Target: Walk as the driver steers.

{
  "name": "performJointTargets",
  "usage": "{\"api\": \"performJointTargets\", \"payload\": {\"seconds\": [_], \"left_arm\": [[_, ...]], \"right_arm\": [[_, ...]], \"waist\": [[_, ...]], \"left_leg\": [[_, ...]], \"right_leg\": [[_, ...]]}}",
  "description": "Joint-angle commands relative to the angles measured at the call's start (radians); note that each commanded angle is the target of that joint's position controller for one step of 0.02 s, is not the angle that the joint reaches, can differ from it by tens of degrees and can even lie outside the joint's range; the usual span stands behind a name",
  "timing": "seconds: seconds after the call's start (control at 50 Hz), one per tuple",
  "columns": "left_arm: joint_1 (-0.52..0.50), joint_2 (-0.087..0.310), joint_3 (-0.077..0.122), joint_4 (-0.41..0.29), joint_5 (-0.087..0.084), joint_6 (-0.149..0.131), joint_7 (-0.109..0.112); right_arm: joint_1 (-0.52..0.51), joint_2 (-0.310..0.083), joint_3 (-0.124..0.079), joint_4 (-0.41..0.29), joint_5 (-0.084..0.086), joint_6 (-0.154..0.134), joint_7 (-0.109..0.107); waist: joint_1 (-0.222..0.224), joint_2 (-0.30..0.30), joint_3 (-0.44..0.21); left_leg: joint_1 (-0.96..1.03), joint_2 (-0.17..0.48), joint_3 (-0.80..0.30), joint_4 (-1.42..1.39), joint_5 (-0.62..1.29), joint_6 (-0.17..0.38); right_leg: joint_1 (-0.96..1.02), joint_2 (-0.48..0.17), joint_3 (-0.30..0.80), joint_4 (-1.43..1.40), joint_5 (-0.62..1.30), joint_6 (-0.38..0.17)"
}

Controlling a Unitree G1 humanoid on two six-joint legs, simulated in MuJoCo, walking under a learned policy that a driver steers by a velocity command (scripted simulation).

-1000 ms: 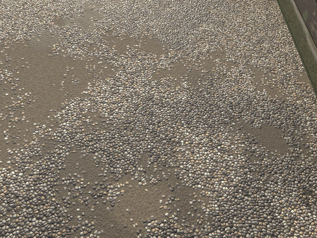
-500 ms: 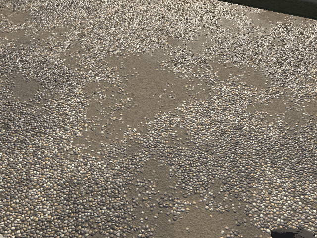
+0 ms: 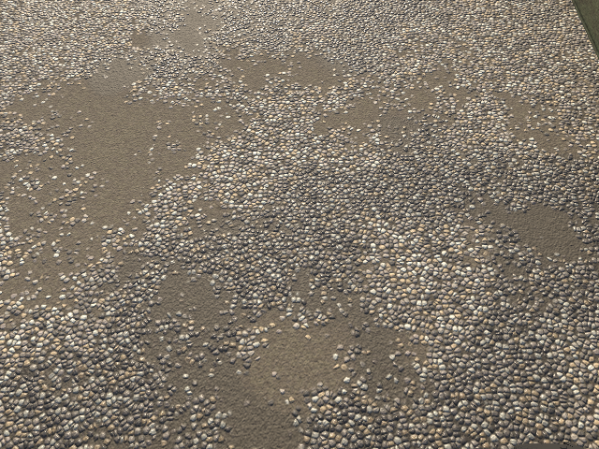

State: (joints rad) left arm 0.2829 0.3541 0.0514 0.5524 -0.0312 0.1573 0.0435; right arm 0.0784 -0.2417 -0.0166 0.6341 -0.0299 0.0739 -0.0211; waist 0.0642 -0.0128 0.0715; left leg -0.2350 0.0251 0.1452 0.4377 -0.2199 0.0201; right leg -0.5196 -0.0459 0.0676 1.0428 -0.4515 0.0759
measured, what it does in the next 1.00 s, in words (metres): steps on the spot: right foot, then left foot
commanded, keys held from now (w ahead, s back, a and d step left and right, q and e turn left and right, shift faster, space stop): e+shift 0.22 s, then shift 0.12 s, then q+shift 0.04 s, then w+q+shift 0.62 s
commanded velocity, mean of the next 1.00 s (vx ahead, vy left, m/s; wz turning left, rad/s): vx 0.40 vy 0.00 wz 0.02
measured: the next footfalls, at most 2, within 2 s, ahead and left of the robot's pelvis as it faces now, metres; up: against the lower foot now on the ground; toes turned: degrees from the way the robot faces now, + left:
right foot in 0.12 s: +0.02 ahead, -0.16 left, +0.00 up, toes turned +10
left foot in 0.50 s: +0.06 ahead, +0.08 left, +0.00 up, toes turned -9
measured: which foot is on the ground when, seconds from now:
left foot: down 0.00-0.12, up 0.14-0.48, down 0.50-1.00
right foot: up 0.00-0.10, down 0.12-1.00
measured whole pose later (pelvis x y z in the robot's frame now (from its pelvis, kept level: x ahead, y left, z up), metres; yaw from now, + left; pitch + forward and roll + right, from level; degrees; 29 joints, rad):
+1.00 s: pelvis +0.04 -0.02 -0.01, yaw +4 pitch +0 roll -2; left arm 0.04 0.29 -0.03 0.41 0.09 0.00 0.02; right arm -0.01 -0.30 0.06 0.42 -0.02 0.05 0.04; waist 0.02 -0.01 0.04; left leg -0.29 -0.12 -0.20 0.67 -0.37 0.05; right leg -0.19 -0.08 -0.19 0.58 -0.38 0.04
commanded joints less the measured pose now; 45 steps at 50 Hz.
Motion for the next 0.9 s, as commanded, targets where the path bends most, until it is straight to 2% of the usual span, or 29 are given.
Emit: {"api": "performJointTargets", "payload": {"seconds": [0.02,0.08,0.1,0.12,0.14,0.16,0.18,0.2,0.22,0.24,0.26,0.32,0.38,0.4,0.42,0.44,0.48,0.52,0.54,0.56,0.58,0.6,0.66,0.7,0.74,0.78,0.82,0.84,0.9], "left_arm": [[-0.032,0.029,-0.009,-0.105,0.005,-0.019,-0.032],[0.045,0.054,0.010,-0.087,-0.006,-0.024,-0.043],[0.091,0.047,0.013,-0.074,-0.004,-0.021,-0.029],[0.178,0.087,0.026,-0.055,0.010,-0.018,-0.012],[0.251,0.228,0.064,-0.053,0.020,-0.021,-0.007],[0.207,0.297,0.080,-0.073,0.058,-0.045,-0.003],[0.112,0.273,0.076,-0.089,0.065,-0.063,0.010],[0.040,0.231,0.063,-0.093,0.052,-0.073,0.025],[-0.032,0.179,0.048,-0.106,0.021,-0.079,0.037],[-0.069,0.145,0.032,-0.112,0.004,-0.078,0.044],[-0.079,0.116,0.018,-0.122,0.005,-0.076,0.045],[-0.061,0.080,0.001,-0.122,0.019,-0.065,0.049],[-0.067,0.068,-0.009,-0.115,0.030,-0.064,0.042],[-0.046,0.005,-0.036,-0.094,0.039,-0.066,0.034],[-0.032,-0.013,-0.045,-0.070,0.037,-0.072,0.020],[-0.059,0.023,-0.038,-0.070,0.033,-0.079,0.007],[-0.146,0.077,-0.028,-0.095,0.042,-0.096,-0.001],[-0.208,0.032,-0.044,-0.133,0.051,-0.112,0.002],[-0.169,-0.005,-0.053,-0.152,0.069,-0.120,-0.001],[-0.200,0.013,-0.055,-0.181,0.066,-0.137,0.000],[-0.249,0.033,-0.052,-0.200,0.051,-0.156,0.003],[-0.278,0.023,-0.059,-0.214,0.051,-0.174,-0.001],[-0.269,-0.053,-0.090,-0.246,0.090,-0.207,-0.030],[-0.270,-0.024,-0.083,-0.246,0.107,-0.212,-0.044],[-0.237,0.006,-0.069,-0.240,0.119,-0.193,-0.041],[-0.233,0.004,-0.066,-0.238,0.125,-0.175,-0.031],[-0.244,0.010,-0.060,-0.242,0.121,-0.164,-0.019],[-0.270,0.015,-0.060,-0.248,0.126,-0.172,-0.019],[-0.303,0.012,-0.060,-0.249,0.117,-0.180,-0.021]], "right_arm": [[0.036,-0.202,-0.074,-0.011,0.009,0.003,0.005],[-0.006,-0.225,-0.092,0.013,0.042,0.002,0.010],[-0.022,-0.220,-0.096,0.022,0.054,0.001,0.011],[-0.028,-0.191,-0.089,0.035,0.053,-0.005,0.012],[-0.113,-0.116,-0.063,-0.028,0.017,-0.019,0.010],[-0.178,-0.114,-0.058,-0.076,0.018,-0.047,0.010],[-0.191,-0.158,-0.069,-0.076,0.033,-0.058,0.014],[-0.144,-0.178,-0.079,-0.053,0.034,-0.060,0.000],[-0.070,-0.206,-0.094,-0.015,0.022,-0.057,-0.012],[-0.031,-0.217,-0.100,-0.004,0.016,-0.049,-0.018],[-0.012,-0.215,-0.099,0.006,0.012,-0.036,-0.019],[-0.043,-0.150,-0.068,-0.004,0.013,-0.009,-0.016],[0.004,-0.122,-0.038,0.016,0.014,-0.014,0.008],[0.056,-0.097,-0.020,0.039,0.005,-0.018,0.029],[0.082,-0.080,-0.008,0.055,0.010,-0.023,0.042],[0.066,-0.092,-0.004,0.037,0.017,-0.032,0.045],[0.017,-0.124,0.006,-0.016,0.025,-0.065,0.040],[0.060,-0.144,0.020,-0.035,0.027,-0.091,0.042],[0.069,-0.204,0.016,-0.044,0.022,-0.096,0.035],[0.057,-0.249,-0.001,-0.069,0.030,-0.091,0.037],[0.049,-0.246,0.001,-0.099,0.028,-0.082,0.035],[0.062,-0.229,0.008,-0.112,0.022,-0.072,0.028],[0.030,-0.208,0.021,-0.152,0.008,-0.033,0.009],[0.015,-0.178,0.037,-0.176,-0.003,-0.023,0.009],[0.032,-0.171,0.043,-0.188,0.001,-0.043,0.022],[0.016,-0.161,0.048,-0.209,0.005,-0.054,0.034],[-0.015,-0.160,0.047,-0.233,0.008,-0.058,0.041],[-0.050,-0.142,0.056,-0.254,0.004,-0.060,0.050],[-0.086,-0.151,0.052,-0.280,0.009,-0.051,0.057]], "waist": [[-0.067,0.136,-0.127],[-0.030,0.145,-0.159],[0.000,0.142,-0.162],[0.038,0.042,-0.158],[0.058,-0.263,-0.128],[0.063,-0.221,-0.169],[0.032,-0.148,-0.153],[-0.013,-0.134,-0.130],[-0.052,-0.122,-0.141],[-0.070,-0.141,-0.161],[-0.075,-0.148,-0.181],[-0.050,-0.128,-0.182],[-0.044,-0.163,-0.196],[-0.043,-0.150,-0.243],[-0.040,-0.162,-0.229],[-0.041,-0.177,-0.183],[-0.049,-0.189,-0.100],[-0.052,-0.104,-0.075],[0.008,0.076,-0.065],[-0.013,0.188,-0.011],[-0.046,0.199,0.033],[-0.063,0.176,0.027],[-0.044,0.178,-0.071],[-0.051,0.102,-0.183],[-0.045,0.022,-0.281],[-0.038,-0.030,-0.288],[-0.039,-0.035,-0.265],[-0.047,-0.071,-0.265],[-0.060,-0.056,-0.247]], "left_leg": [[0.163,0.284,-0.146,-0.089,0.333,0.215],[0.151,0.280,-0.083,-0.022,0.271,0.150],[0.110,0.253,-0.046,0.033,0.191,0.102],[-0.017,0.180,-0.019,0.187,0.071,0.036],[-0.362,-0.015,0.050,0.532,-0.330,-0.075],[-0.494,-0.082,-0.165,0.727,-0.412,-0.083],[-0.542,-0.080,-0.235,0.822,-0.337,-0.076],[-0.508,-0.065,-0.261,0.831,-0.241,-0.071],[-0.448,-0.055,-0.276,0.811,-0.184,-0.075],[-0.392,-0.052,-0.276,0.784,-0.157,-0.084],[-0.336,-0.067,-0.255,0.765,-0.137,-0.092],[-0.304,-0.079,-0.230,0.567,-0.108,-0.088],[-0.202,-0.046,-0.215,0.357,-0.142,-0.064],[-0.082,-0.029,-0.209,0.276,-0.128,-0.056],[0.009,-0.026,-0.186,0.213,-0.102,-0.049],[0.050,-0.037,-0.150,0.163,-0.064,-0.038],[0.050,-0.049,-0.122,0.099,-0.053,-0.007],[0.047,0.027,-0.241,0.040,-0.029,0.047],[0.024,0.077,-0.383,-0.017,-0.043,0.110],[-0.072,0.138,-0.568,-0.144,-0.230,0.169],[-0.076,0.172,-0.660,-0.183,-0.232,0.200],[-0.055,0.165,-0.661,-0.168,-0.138,0.200],[0.013,0.095,-0.556,-0.033,0.181,0.163],[-0.025,0.020,-0.469,0.049,0.365,0.122],[-0.095,-0.036,-0.408,0.120,0.437,0.094],[-0.136,-0.057,-0.380,0.161,0.439,0.077],[-0.163,-0.065,-0.365,0.193,0.474,0.064],[-0.180,-0.049,-0.367,0.201,0.445,0.046],[-0.161,-0.047,-0.364,0.205,0.464,0.026]], "right_leg": [[0.004,-0.026,-0.063,-0.181,0.003,-0.021],[0.142,-0.001,-0.120,-0.411,0.124,-0.074],[0.231,0.018,-0.131,-0.529,0.194,-0.108],[0.379,-0.013,-0.018,-0.629,0.364,-0.179],[0.538,-0.223,0.378,-0.663,0.706,-0.350],[0.466,-0.310,0.583,-0.724,0.551,-0.465],[0.446,-0.285,0.510,-0.741,0.443,-0.446],[0.398,-0.229,0.411,-0.720,0.465,-0.387],[0.377,-0.198,0.347,-0.703,0.482,-0.335],[0.354,-0.177,0.305,-0.690,0.517,-0.315],[0.341,-0.160,0.279,-0.691,0.560,-0.309],[0.380,-0.130,0.264,-0.667,0.582,-0.291],[0.378,-0.128,0.245,-0.648,0.538,-0.271],[0.341,-0.120,0.238,-0.697,0.350,-0.256],[0.283,-0.111,0.241,-0.743,0.101,-0.240],[0.228,-0.108,0.251,-0.770,-0.079,-0.225],[0.190,-0.106,0.253,-0.759,-0.156,-0.192],[0.196,-0.055,0.187,-0.610,-0.029,-0.127],[0.172,0.048,0.059,-0.472,0.080,-0.084],[0.140,0.085,-0.037,-0.375,0.129,-0.039],[0.090,0.078,-0.029,-0.371,0.169,-0.029],[0.082,0.072,-0.023,-0.381,0.167,-0.028],[0.187,0.054,-0.034,-0.491,0.195,-0.032],[0.408,0.017,-0.059,-0.502,0.445,-0.040],[0.583,-0.031,-0.062,-0.444,0.657,-0.061],[0.622,-0.054,-0.080,-0.434,0.723,-0.075],[0.623,-0.064,-0.115,-0.433,0.732,-0.068],[0.629,-0.083,-0.114,-0.440,0.757,-0.073],[0.610,-0.100,-0.140,-0.442,0.791,-0.074]]}}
